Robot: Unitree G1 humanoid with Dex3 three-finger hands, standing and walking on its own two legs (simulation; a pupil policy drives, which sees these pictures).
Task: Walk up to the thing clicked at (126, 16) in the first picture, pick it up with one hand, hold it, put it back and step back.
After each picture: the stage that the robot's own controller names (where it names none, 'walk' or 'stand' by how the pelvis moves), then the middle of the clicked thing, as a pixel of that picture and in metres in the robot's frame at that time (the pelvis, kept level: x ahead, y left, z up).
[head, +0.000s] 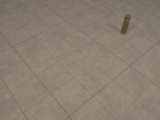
stand; (125, 24) +1.65 -0.51 -0.65
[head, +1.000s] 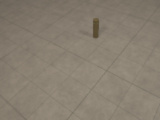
walk; (95, 28) +1.59 -0.04 -0.62
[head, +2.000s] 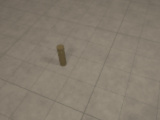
walk; (61, 55) +1.06 +0.26 -0.64
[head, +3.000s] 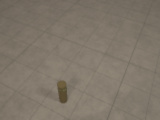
walk; (62, 92) +0.66 +0.18 -0.63
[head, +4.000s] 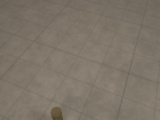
stand; (57, 118) +0.43 +0.17 -0.63
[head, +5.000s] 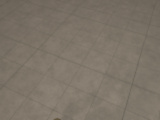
stand; out of the picture +0.39 +0.17 -0.65
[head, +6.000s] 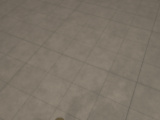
stand; out of the picture +0.38 +0.17 -0.65
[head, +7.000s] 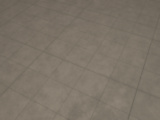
stand; out of the picture +0.38 +0.16 -0.66
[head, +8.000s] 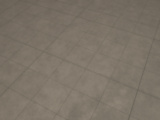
stand; out of the picture +0.37 +0.17 -0.66
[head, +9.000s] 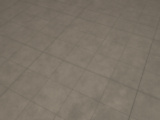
stand; out of the picture +0.36 +0.17 -0.66
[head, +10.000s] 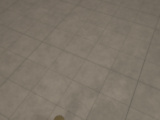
go down; out of the picture +0.37 +0.16 -0.65
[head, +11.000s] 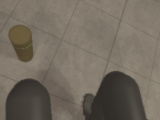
go down; (23, 46) +0.47 +0.17 -0.24
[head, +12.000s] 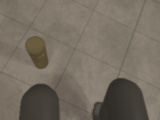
close in; (38, 55) +0.46 +0.15 -0.26
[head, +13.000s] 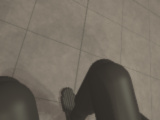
close in; out of the picture +0.47 +0.20 -0.17
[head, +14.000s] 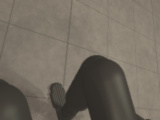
close; out of the picture +0.46 +0.22 -0.17
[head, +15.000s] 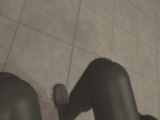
lift; out of the picture +0.41 +0.21 -0.17
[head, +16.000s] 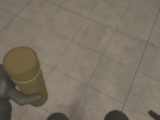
lift; (31, 83) +0.32 +0.16 +0.03
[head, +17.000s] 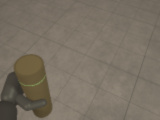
hold; (37, 91) +0.30 +0.15 +0.04
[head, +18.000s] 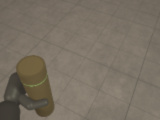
hold; (39, 90) +0.30 +0.15 +0.04
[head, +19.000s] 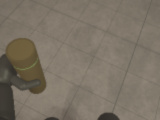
crouch; (30, 71) +0.38 +0.16 -0.01
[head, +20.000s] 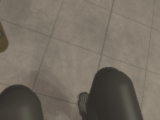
lower; out of the picture +0.50 +0.20 -0.07
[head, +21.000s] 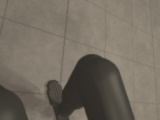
lower; out of the picture +0.47 +0.23 -0.18
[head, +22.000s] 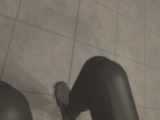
lower; out of the picture +0.46 +0.23 -0.16
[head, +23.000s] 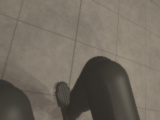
lower; out of the picture +0.46 +0.22 -0.16
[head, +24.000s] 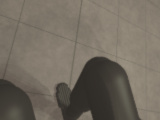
lower; out of the picture +0.45 +0.21 -0.16
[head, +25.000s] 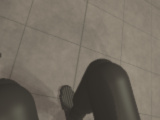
open; out of the picture +0.45 +0.20 -0.18
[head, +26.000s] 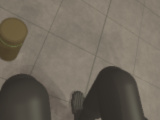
stand; (10, 43) +0.44 +0.18 -0.20
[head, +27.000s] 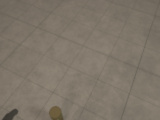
stand; (57, 117) +0.38 +0.14 -0.56
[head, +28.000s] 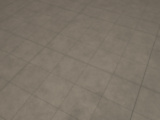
stand; out of the picture +0.37 +0.14 -0.60
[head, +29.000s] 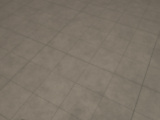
stand; out of the picture +0.37 +0.14 -0.60
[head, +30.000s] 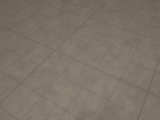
stand; out of the picture +0.38 +0.13 -0.65
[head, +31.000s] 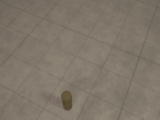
walk; (67, 101) +0.45 +0.10 -0.63
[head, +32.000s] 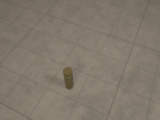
walk; (68, 78) +0.68 +0.13 -0.63
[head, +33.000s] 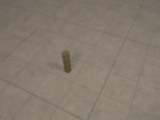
stand; (66, 62) +0.98 +0.21 -0.63
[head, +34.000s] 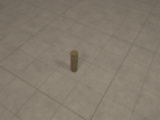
stand; (74, 61) +1.01 +0.10 -0.65
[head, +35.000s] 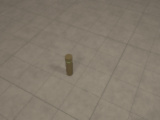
stand; (69, 65) +0.99 +0.14 -0.66
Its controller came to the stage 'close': yes
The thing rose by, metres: 0.70
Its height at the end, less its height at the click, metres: +0.00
